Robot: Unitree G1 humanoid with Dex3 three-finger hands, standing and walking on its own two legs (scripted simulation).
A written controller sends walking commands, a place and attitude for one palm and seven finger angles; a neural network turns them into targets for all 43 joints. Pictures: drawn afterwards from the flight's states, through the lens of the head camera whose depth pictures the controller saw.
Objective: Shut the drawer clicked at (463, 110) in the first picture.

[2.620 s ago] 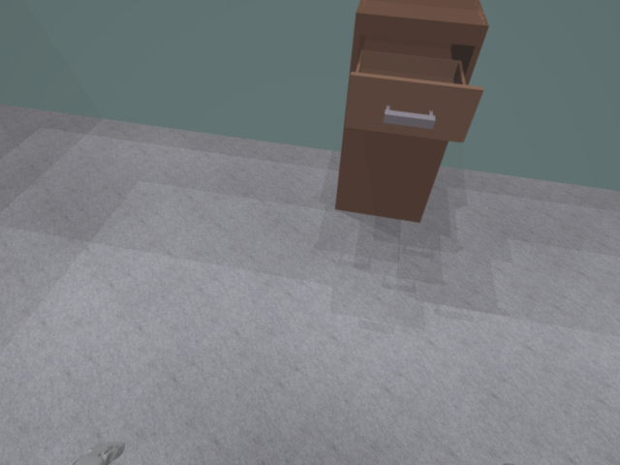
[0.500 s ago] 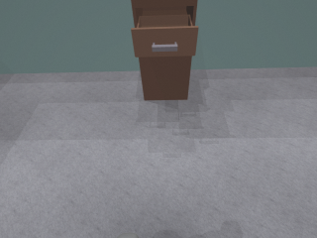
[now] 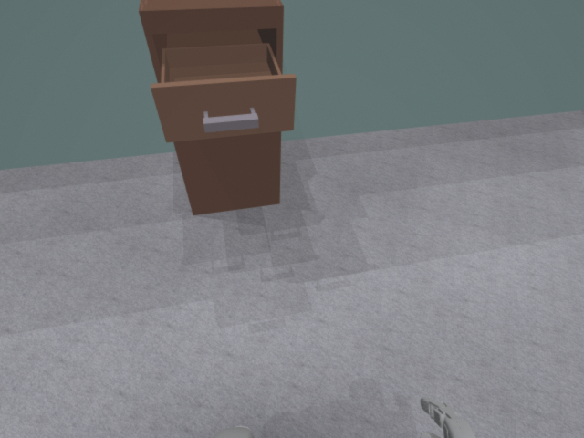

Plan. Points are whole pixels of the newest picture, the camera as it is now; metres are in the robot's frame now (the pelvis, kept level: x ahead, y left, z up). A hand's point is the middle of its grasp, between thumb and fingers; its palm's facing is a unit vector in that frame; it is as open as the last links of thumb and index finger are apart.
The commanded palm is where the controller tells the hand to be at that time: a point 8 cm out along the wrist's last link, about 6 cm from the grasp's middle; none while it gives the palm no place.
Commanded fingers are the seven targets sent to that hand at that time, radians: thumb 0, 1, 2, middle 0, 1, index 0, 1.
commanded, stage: walk to a spot facing it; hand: left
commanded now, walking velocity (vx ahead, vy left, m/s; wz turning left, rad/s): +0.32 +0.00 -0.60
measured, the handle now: (230, 117) +0.82 +0.27 -0.05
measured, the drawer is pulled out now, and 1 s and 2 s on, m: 0.29 0.29 0.29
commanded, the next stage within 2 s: none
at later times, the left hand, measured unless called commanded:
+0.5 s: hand (241, 300) +0.37 +0.15 -0.16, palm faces -0.38 -0.91 -0.14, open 7.4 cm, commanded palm none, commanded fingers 0.00 0.90 0.90 -0.20 -0.30 -0.20 -0.30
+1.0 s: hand (249, 263) +0.46 +0.15 -0.16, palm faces -0.48 -0.85 -0.23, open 7.3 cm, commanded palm none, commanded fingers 0.00 0.90 0.90 -0.20 -0.30 -0.20 -0.30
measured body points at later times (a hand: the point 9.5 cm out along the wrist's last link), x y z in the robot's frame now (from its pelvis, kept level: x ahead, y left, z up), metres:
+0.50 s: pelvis +0.18 +0.03 +0.00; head +0.23 +0.03 +0.45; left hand +0.39 +0.20 -0.14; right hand +0.00 -0.15 -0.13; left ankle +0.08 +0.12 -0.73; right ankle +0.28 -0.12 -0.68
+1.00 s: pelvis +0.29 +0.02 +0.00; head +0.33 +0.00 +0.45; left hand +0.49 +0.20 -0.14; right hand +0.30 -0.26 -0.12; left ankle +0.39 +0.13 -0.71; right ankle +0.29 -0.09 -0.73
